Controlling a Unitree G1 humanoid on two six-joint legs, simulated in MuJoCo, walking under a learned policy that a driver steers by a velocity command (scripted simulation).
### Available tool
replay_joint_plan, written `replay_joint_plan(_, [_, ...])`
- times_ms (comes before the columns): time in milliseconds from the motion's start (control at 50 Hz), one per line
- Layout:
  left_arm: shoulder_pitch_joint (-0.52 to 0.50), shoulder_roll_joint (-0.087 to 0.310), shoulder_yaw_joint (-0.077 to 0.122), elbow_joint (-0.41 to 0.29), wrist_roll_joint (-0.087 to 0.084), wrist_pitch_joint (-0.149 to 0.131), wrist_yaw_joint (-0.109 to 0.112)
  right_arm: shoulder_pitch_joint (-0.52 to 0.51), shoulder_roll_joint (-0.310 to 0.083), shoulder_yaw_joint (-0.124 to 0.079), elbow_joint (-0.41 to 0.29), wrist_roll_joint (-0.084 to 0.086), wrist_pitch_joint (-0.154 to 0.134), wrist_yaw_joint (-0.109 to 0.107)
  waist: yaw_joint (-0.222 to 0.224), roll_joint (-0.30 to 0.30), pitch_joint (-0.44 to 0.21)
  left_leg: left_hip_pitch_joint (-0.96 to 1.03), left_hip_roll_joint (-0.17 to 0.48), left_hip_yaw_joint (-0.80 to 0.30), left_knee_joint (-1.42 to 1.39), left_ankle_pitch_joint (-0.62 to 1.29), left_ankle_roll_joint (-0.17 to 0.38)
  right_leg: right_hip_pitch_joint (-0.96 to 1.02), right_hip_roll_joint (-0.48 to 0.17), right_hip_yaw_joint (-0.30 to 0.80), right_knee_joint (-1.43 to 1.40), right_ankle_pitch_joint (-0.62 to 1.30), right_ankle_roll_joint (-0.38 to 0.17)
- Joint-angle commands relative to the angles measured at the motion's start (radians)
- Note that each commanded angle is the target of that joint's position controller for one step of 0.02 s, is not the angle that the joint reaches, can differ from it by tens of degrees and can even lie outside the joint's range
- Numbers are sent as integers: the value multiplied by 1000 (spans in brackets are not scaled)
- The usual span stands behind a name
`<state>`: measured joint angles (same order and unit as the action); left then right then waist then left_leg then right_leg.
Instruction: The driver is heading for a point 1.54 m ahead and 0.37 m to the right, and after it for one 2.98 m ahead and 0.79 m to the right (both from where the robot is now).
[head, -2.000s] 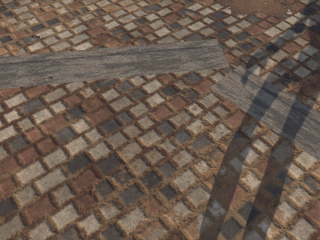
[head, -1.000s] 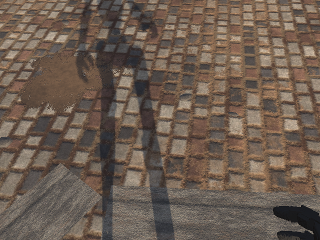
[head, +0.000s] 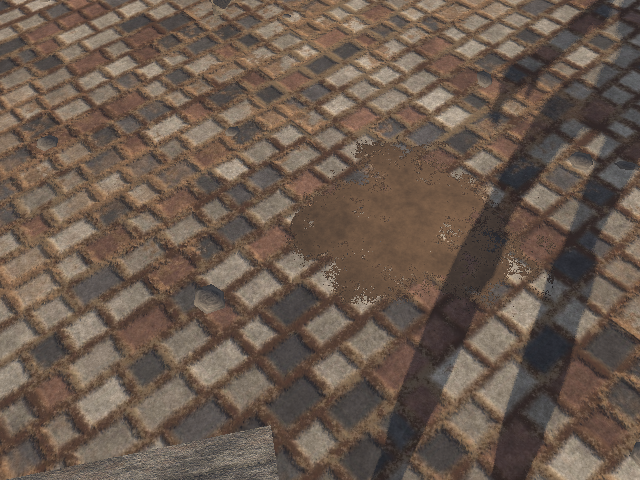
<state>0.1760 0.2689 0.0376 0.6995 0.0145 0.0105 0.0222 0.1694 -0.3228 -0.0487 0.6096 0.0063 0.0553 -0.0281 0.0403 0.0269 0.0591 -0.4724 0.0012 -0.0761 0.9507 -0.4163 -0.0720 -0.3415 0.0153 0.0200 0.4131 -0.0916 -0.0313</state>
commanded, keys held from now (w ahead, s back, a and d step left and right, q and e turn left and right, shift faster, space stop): shift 0.16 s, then e+shift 0.52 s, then shift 0.32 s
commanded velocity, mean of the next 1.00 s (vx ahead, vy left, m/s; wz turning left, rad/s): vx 0.01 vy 0.00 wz -0.37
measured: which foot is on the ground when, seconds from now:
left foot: up 0.00-0.10, down 0.12-0.58, up 0.60-1.00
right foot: down 0.00-0.12, up 0.14-0.54, down 0.56-1.00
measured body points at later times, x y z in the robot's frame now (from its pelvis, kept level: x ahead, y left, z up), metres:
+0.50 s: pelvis +0.00 +0.01 +0.00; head +0.04 +0.00 +0.45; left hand +0.17 +0.27 -0.10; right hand +0.12 -0.28 -0.11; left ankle +0.00 +0.13 -0.74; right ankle -0.03 -0.11 -0.71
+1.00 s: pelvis +0.02 -0.04 +0.00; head +0.03 -0.07 +0.45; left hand +0.30 +0.12 -0.07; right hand +0.02 -0.35 -0.11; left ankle +0.12 +0.10 -0.70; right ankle -0.03 -0.10 -0.74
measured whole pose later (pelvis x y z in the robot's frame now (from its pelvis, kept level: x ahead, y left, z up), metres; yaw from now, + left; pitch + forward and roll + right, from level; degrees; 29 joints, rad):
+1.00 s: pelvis +0.02 -0.04 +0.00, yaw -28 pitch +2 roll +2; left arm 0.15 0.28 0.03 0.62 0.01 0.03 0.02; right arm 0.16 -0.30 -0.08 0.72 0.00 0.01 -0.03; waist 0.00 0.02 0.02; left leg -0.47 0.02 -0.06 0.82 -0.32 -0.10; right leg -0.24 0.11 0.16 0.48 -0.25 -0.08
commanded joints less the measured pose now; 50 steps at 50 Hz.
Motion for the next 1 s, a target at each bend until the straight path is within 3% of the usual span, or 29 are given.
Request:
replay_joint_plan(20, [-46, 173, 44, -59, -12, -11, -4, 52, -66, -12, -43, -1, -11, 9, -20, -207, -181, 117, -7, 44, -156, 26, 26, 133, -240, 219, -117, 55, -222])
replay_joint_plan(60, [-28, 176, 42, -42, -22, -5, -4, 68, -60, -12, -29, -2, -13, 19, -30, -211, -168, 188, -19, 65, -325, 86, 57, 118, -240, 218, -90, 13, -203])
replay_joint_plan(100, [30, 162, 35, -10, -36, -3, -2, 106, -59, -13, -6, -8, -16, 27, -50, -190, -155, 336, -36, 77, -548, 201, 115, 34, -203, 181, -40, -16, -132])
replay_joint_plan(120, [61, 120, 23, -1, -26, -9, -7, 117, -99, -19, -14, -21, -15, 25, -41, -82, -172, 436, 85, -68, -597, 241, 163, -60, -150, 118, 70, -136, -51])
replay_joint_plan(140, [73, 52, 5, -32, 6, -25, -16, 68, -182, -34, -30, -35, -8, 20, 8, 194, -156, 413, 296, -285, -608, 397, 271, -189, -11, -38, 217, -363, 38])
replay_joint_plan(160, [-30, 120, 26, -47, 6, -30, -7, 69, -131, -25, -29, -58, -22, 23, -72, 174, -129, 249, 349, -332, -672, 314, 352, -155, -38, 12, 327, -442, 68])
replay_joint_plan(180, [-16, 132, 33, -29, -10, -25, -7, 18, -62, -3, -20, -69, -41, 24, -40, 125, -99, 207, 296, -258, -686, 257, 323, -109, -57, 39, 390, -401, 77])
replay_joint_plan(200, [27, 117, 34, 3, -16, -12, -4, -26, -41, 1, -12, -58, -57, 25, -19, 129, -82, 199, 239, -178, -673, 259, 280, -97, -54, 32, 419, -352, 88])
replay_joint_plan(240, [59, 148, 50, 22, -21, 8, 1, -41, -57, -6, -3, -37, -72, 16, -27, 151, -49, 227, 224, -109, -641, 429, 266, -135, -42, 44, 526, -321, 109])
replay_joint_plan(280, [58, 154, 58, 4, -39, 12, 1, -3, -86, -22, 8, -30, -61, 3, -41, 127, -54, 301, 253, -94, -616, 567, 295, -211, -26, 34, 626, -360, 123])
replay_joint_plan(360, [4, 99, 42, -45, -44, 26, -9, 13, -77, -34, 14, -22, -38, -20, -75, 103, -79, 429, 302, -61, -597, 614, 311, -284, -74, 5, 574, -353, 145])
replay_joint_plan(440, [-8, 89, 37, -90, -43, 33, -33, -10, -114, -58, 13, -20, -28, -20, -79, 114, -117, 420, 323, 15, -578, 686, 304, -171, -77, -60, 435, -338, 120])
replay_joint_plan(500, [12, 107, 49, -115, -44, 43, -49, -28, -135, -72, 18, -2, -34, -12, -62, 132, -130, 416, 344, 58, -541, 680, 273, -97, -67, -95, 316, -296, 75])
replay_joint_plan(540, [66, 111, 63, -111, -41, 51, -54, -54, -131, -77, 23, 19, -41, -6, -18, 115, -142, 365, 326, 128, -447, 608, 208, 27, -36, -125, 146, -165, 24])
replay_joint_plan(560, [115, 142, 82, -98, -36, 52, -40, -7, -101, -73, 45, 17, -48, 1, -4, 45, -157, 283, 275, 192, -326, 485, 139, 154, -13, -86, 53, -31, -17])
replay_joint_plan(580, [175, 280, 124, -106, -35, 47, -20, -1, -59, -62, 23, -18, -54, 7, 2, -220, -157, 5, 153, 277, -25, 147, 34, 357, -197, 217, -12, 383, -117])
replay_joint_plan(600, [175, 352, 129, -133, 1, 24, -25, -123, -12, -41, -59, -45, -61, 2, 19, -374, -192, -264, -14, 140, 199, -277, -15, 405, -389, 581, -37, 539, -329])
replay_joint_plan(620, [165, 292, 114, -140, 10, -2, -37, -160, -65, -55, -52, -36, -63, 1, 56, -195, -227, -290, 4, 5, 312, -269, 0, 409, -387, 530, -64, 446, -348])
replay_joint_plan(640, [121, 269, 104, -140, 0, -18, -33, -160, -72, -58, -47, -15, -66, -1, 20, -149, -186, -292, 14, -24, 313, -176, 23, 365, -332, 451, -64, 371, -297])
replay_joint_plan(660, [59, 244, 99, -146, -26, -18, -26, -127, -82, -63, -24, -16, -65, -9, -19, -84, -151, -295, 31, -30, 266, -81, 27, 329, -273, 385, -58, 303, -239])
replay_joint_plan(680, [10, 219, 89, -157, -44, -11, -16, -111, -99, -69, -16, -25, -63, -18, -39, -97, -139, -278, 38, -37, 219, -15, 24, 297, -246, 356, -58, 286, -207])
replay_joint_plan(740, [-13, 190, 69, -170, -24, 4, 4, -39, -79, -65, 29, -17, -60, -10, -56, -122, -185, -177, 9, -3, 221, 94, -9, 250, -202, 280, -47, 376, -193])
replay_joint_plan(840, [15, 188, 57, -149, -15, 11, 16, -71, -62, -52, 29, -8, -52, -11, -23, -149, -160, -157, 13, 3, 65, 141, -35, 252, -191, 290, -45, 303, -186])
replay_joint_plan(920, [-7, 181, 48, -142, -5, 13, 13, -85, -60, -48, 27, -7, -57, -6, -9, -164, -124, -92, 30, 1, -61, 129, -32, 210, -192, 326, -45, 214, -189])
replay_joint_plan(1000, [-22, 167, 39, -127, -3, 14, 0, -77, -57, -44, 26, -3, -68, 2, -4, -163, -116, 20, 26, 15, -184, 68, -17, 183, -193, 355, -12, 286, -205])
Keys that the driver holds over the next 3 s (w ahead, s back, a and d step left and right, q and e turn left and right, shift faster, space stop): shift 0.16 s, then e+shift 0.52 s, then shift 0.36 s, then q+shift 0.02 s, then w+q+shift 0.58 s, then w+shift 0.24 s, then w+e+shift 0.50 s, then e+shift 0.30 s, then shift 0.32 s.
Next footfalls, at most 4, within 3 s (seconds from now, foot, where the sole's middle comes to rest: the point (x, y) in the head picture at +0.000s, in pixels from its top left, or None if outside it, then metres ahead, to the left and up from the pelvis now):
0.12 left None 0.04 0.13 -0.78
0.56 right None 0.01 -0.12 -0.78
1.12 left None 0.13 0.07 -0.77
1.46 right None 0.17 -0.24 -0.78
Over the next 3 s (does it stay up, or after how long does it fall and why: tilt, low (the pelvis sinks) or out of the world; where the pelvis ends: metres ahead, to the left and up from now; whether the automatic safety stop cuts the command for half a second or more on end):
stays up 1.24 -0.15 -0.01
